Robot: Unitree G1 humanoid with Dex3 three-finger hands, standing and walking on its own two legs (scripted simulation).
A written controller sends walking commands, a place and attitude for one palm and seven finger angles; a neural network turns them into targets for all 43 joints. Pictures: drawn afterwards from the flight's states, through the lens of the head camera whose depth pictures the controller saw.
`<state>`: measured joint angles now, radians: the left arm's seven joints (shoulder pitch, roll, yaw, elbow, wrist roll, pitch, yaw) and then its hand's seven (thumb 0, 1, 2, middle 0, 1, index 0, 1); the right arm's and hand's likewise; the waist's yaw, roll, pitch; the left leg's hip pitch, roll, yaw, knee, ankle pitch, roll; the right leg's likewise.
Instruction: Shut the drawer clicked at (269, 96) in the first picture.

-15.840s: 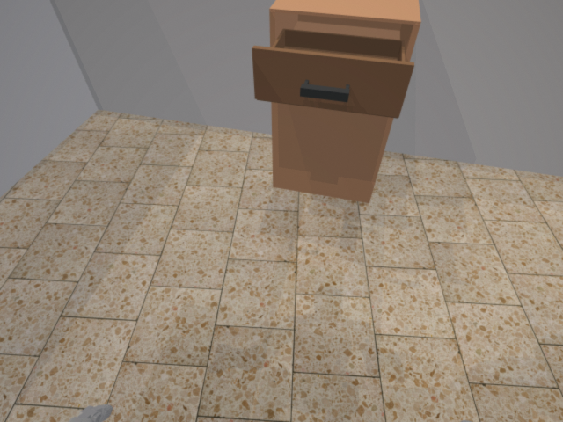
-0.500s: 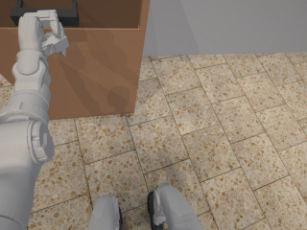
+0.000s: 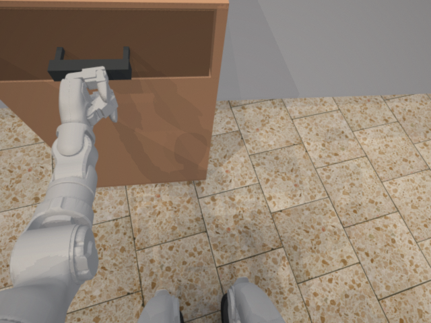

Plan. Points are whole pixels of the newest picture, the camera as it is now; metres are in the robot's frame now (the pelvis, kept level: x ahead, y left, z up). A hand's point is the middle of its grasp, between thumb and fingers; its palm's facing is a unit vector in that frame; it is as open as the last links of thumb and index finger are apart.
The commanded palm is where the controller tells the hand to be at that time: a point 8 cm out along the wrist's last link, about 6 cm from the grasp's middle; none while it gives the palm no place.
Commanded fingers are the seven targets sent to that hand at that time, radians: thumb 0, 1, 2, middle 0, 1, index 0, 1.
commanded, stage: draw the hand back to the body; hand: left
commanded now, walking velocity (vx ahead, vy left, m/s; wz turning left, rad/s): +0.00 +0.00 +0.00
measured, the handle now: (92, 61) +0.59 +0.19 +0.06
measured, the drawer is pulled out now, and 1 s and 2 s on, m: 0.00 0.00 0.00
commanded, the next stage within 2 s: step back with the hand held close in 1.32 s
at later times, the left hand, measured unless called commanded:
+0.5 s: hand (54, 164) +0.34 +0.18 +0.13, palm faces +0.04 -0.99 -0.11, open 3.3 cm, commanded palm +0.31 +0.23 +0.15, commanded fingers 0.00 0.90 0.90 -1.40 -1.60 -1.40 -1.60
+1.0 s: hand out of the picture +0.21 +0.23 +0.21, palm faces +0.36 -0.87 -0.33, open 3.3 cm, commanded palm +0.16 +0.27 +0.23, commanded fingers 0.00 0.90 0.90 -1.40 -1.60 -1.40 -1.60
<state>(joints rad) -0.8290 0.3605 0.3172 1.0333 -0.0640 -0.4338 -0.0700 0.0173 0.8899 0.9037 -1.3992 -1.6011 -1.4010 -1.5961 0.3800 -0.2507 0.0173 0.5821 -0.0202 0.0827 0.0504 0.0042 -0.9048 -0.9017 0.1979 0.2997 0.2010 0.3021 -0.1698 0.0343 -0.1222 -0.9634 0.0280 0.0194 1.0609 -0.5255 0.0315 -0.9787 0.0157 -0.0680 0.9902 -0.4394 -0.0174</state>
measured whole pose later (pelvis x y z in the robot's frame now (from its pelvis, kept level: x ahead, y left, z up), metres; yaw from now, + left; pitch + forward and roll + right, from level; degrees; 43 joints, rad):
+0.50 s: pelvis +0.02 -0.01 +0.05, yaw +2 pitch +9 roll -1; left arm -0.08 0.28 0.16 0.21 -0.18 -0.17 -0.14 0.02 0.90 0.90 -1.40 -1.60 -1.40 -1.60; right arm 0.22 -0.26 0.01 0.51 0.06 0.01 -0.02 0.01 -0.91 -0.90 0.20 0.30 0.20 0.30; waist -0.02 0.04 -0.10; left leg -0.47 0.00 0.00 0.74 -0.44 0.02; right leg -0.49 0.01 -0.07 0.71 -0.38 -0.02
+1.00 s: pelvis +0.00 -0.01 +0.08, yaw +2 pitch -4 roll +0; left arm 0.39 0.32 0.21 -0.31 -0.09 -0.06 0.09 0.02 0.89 0.90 -1.40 -1.60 -1.40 -1.60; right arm 0.20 -0.22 0.05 0.59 0.02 -0.04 -0.06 0.01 -0.90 -0.90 0.20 0.30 0.20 0.30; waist 0.04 0.07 0.00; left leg -0.10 -0.01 0.01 0.44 -0.29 0.02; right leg -0.13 0.00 -0.06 0.43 -0.24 -0.02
